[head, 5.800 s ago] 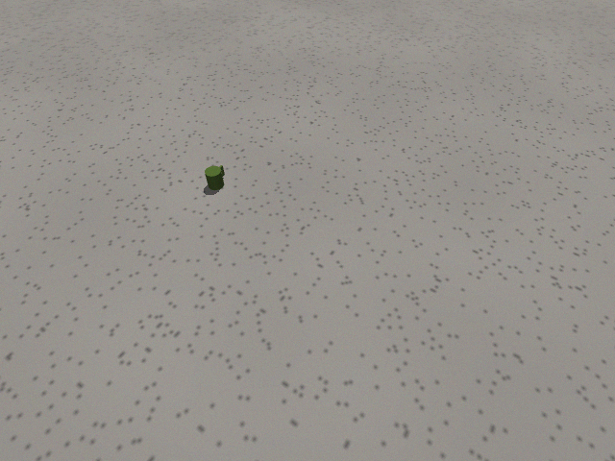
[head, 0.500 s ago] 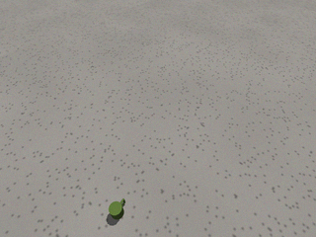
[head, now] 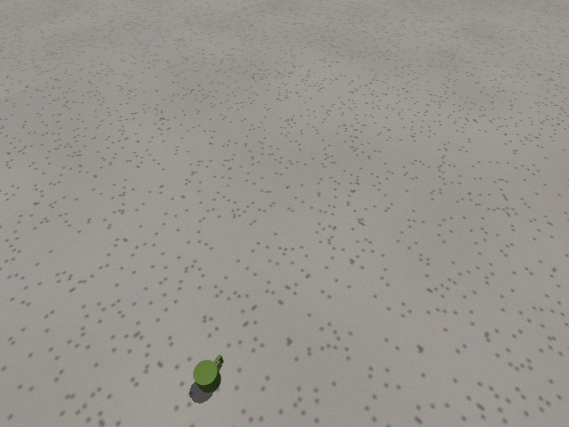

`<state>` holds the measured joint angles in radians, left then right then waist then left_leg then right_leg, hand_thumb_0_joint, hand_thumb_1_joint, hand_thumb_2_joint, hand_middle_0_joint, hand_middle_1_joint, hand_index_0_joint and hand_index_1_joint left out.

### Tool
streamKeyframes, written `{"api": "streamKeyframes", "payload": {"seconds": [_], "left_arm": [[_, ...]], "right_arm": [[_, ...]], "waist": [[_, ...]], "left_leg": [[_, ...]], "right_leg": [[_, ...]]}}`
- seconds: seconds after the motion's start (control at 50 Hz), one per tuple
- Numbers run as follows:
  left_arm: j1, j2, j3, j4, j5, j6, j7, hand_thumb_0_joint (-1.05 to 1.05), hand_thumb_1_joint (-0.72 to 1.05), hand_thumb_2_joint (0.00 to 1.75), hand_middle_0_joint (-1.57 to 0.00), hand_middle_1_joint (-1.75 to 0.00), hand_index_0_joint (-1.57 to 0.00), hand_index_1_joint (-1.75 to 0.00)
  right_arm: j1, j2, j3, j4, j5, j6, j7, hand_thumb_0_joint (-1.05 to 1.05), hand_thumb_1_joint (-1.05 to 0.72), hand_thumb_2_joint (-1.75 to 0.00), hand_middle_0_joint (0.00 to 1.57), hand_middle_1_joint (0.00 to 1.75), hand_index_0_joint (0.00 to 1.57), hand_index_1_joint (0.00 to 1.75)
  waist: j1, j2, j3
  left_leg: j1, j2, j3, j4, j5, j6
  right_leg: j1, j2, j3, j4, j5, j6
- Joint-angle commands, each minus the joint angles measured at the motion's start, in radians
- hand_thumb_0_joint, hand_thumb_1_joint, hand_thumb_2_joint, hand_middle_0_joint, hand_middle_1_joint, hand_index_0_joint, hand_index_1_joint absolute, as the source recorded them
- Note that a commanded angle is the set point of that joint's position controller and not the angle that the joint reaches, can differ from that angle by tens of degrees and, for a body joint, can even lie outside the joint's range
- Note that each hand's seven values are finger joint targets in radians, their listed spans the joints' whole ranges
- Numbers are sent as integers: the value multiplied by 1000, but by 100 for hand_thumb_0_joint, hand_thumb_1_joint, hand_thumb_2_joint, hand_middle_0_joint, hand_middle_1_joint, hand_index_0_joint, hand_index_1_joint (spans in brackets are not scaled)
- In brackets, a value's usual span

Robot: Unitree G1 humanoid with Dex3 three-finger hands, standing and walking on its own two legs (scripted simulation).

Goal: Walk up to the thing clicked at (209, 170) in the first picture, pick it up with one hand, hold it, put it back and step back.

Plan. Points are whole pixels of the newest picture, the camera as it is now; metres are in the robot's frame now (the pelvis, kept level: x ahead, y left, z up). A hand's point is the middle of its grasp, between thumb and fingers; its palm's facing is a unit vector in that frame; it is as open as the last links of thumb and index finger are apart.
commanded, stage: stand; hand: left
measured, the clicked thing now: (211, 371) +0.41 +0.25 -0.74
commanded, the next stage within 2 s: none
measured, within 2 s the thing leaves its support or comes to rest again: neither
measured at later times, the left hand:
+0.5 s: hand out of the picture +0.07 +0.25 -0.16, palm faces -0.03 -0.94 -0.35, open 7.3 cm
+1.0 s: hand out of the picture +0.09 +0.24 -0.15, palm faces -0.04 -0.94 -0.35, open 7.3 cm
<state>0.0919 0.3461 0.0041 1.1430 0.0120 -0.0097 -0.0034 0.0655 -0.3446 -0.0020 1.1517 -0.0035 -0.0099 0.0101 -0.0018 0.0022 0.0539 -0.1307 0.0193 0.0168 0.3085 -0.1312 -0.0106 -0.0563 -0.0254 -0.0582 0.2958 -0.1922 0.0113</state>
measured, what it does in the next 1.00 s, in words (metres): stands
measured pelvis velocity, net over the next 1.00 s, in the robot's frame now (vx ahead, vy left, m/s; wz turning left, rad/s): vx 0.01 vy -0.01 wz -0.01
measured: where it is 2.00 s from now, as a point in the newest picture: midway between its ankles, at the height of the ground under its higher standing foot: outside the picture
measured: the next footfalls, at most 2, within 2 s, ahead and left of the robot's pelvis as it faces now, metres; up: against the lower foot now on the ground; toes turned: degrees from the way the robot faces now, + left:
none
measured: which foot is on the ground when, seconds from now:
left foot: down 0.00-1.00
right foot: down 0.00-1.00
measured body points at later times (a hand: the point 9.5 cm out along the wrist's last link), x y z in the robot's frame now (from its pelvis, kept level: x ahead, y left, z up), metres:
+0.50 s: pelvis +0.00 -0.01 +0.00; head +0.00 -0.01 +0.45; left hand +0.07 +0.30 -0.13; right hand +0.07 -0.31 -0.14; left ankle +0.03 +0.12 -0.75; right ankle -0.02 -0.12 -0.75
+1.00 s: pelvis +0.01 -0.01 +0.00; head +0.01 -0.01 +0.45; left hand +0.09 +0.29 -0.13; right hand +0.08 -0.31 -0.14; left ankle +0.03 +0.12 -0.75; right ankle -0.02 -0.12 -0.75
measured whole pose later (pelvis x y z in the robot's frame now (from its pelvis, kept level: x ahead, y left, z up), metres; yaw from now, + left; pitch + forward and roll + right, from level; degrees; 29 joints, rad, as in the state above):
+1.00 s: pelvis +0.01 -0.01 +0.00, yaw -1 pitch -2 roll +0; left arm 0.11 0.35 0.00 1.12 0.01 -0.01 0.00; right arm 0.09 -0.35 0.00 1.15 -0.01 -0.01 0.01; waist 0.00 0.01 0.05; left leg -0.12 0.04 0.02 0.31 -0.14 -0.03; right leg -0.06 -0.01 -0.05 0.31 -0.21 0.00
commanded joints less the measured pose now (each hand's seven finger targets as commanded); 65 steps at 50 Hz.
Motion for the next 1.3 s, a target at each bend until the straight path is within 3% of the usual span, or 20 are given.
{"api": "streamKeyframes", "payload": {"seconds": [0.0,0.28,0.4,0.6,1.02,1.1,1.28], "left_arm": [[-47,212,37,-62,-2,-22,10,0,90,90,-20,-30,-20,-30],[-23,220,35,-68,-2,-19,10,0,90,90,-20,-30,-20,-30],[-19,221,35,-67,-2,-18,10,0,90,90,-20,-30,-20,-30],[-15,227,33,-77,-3,-21,11,0,90,90,-20,-30,-20,-30],[-13,221,34,-76,-4,-21,13,0,90,90,-20,-30,-20,-30],[-12,227,36,-81,-3,-22,14,0,90,90,-20,-30,-20,-30],[-6,220,34,-77,-3,-20,14,0,90,90,-20,-30,-20,-30]], "right_arm": [[-47,-215,-35,-58,-4,-19,-14,0,-90,-90,20,30,20,30],[-28,-216,-35,-53,-7,-20,-14,0,-90,-90,20,30,20,30],[-18,-213,-33,-52,-6,-17,-13,0,-90,-90,20,30,20,30],[-11,-209,-31,-55,-7,-20,-14,0,-90,-90,20,30,20,30],[-17,-214,-30,-63,-5,-19,-16,0,-90,-90,20,30,20,30],[-13,-212,-31,-67,-6,-17,-17,0,-90,-90,20,30,20,30],[-18,-216,-31,-72,-5,-17,-17,0,-90,-90,20,30,20,30]], "waist": [[-8,4,-78],[-1,-7,-74],[-5,-10,-52],[-1,-7,-82],[1,-8,-61],[-1,-15,-87],[2,-6,-62]], "left_leg": [[32,117,-101,-37,78,23],[31,120,-103,-38,91,20],[19,113,-105,-43,27,18],[36,121,-102,-31,125,18],[45,125,-90,-33,138,15],[62,124,-84,-21,168,17],[49,125,-87,-29,125,19]], "right_leg": [[-39,-123,103,-69,57,-20],[-57,-118,108,-59,50,-26],[-78,-115,109,-64,0,-27],[-52,-118,113,-47,93,-28],[-45,-116,112,-53,129,-26],[-34,-116,110,-46,184,-26],[-44,-115,111,-60,126,-25]]}}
